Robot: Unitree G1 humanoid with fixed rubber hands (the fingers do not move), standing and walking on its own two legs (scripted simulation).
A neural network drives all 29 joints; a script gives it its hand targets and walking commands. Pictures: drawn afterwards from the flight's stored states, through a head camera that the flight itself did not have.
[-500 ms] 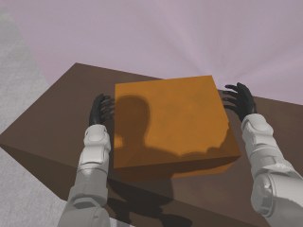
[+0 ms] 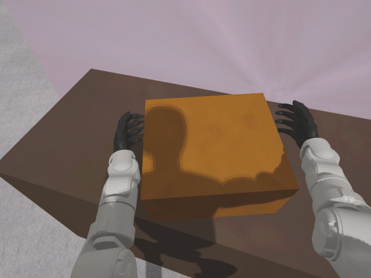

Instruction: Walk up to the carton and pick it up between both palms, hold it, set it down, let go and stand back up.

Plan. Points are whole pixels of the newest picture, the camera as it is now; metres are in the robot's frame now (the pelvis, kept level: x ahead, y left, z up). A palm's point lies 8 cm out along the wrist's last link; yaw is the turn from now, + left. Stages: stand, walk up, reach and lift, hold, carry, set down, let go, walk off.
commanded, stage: set down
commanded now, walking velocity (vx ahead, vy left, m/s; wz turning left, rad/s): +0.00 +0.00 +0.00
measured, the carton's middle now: (209, 155) +0.42 -0.01 -0.02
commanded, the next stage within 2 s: none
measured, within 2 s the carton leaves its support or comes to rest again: rests again in 1.94 s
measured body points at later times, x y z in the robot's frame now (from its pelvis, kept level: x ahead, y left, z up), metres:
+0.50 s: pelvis +0.00 +0.00 +0.00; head +0.04 -0.01 +0.45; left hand +0.38 +0.19 +0.06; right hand +0.44 -0.22 +0.07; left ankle -0.02 +0.15 -0.75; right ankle -0.01 -0.08 -0.75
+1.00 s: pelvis +0.00 +0.00 +0.00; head +0.05 -0.01 +0.45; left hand +0.38 +0.19 +0.06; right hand +0.44 -0.22 +0.07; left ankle -0.02 +0.15 -0.75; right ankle -0.01 -0.08 -0.75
